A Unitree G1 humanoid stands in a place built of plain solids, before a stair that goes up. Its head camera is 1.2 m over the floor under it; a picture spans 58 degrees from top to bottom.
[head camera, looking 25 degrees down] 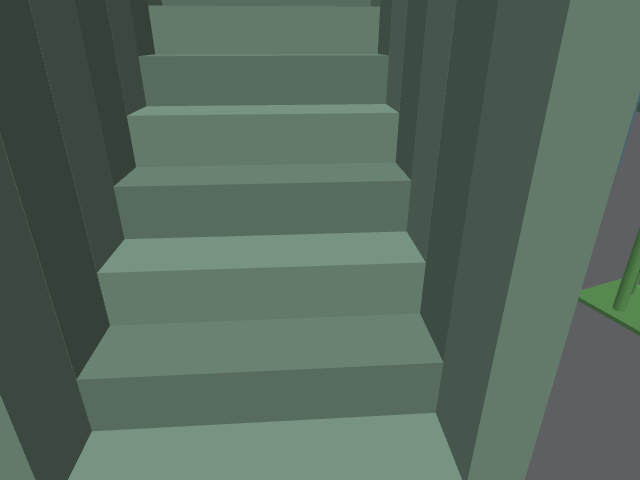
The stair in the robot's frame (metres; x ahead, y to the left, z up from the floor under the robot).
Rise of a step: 0.19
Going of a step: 0.24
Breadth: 1.03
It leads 4 degrees to the left of straight ahead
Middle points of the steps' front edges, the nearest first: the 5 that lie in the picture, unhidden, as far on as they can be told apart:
0.92 0.15 0.38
1.16 0.17 0.57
1.40 0.18 0.76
1.64 0.20 0.95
1.87 0.22 1.14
